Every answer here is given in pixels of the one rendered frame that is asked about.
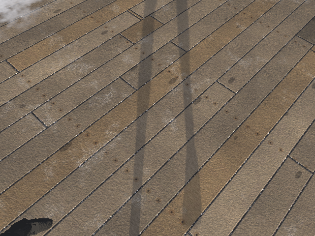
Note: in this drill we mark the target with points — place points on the left robot hand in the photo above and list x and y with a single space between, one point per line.
28 227

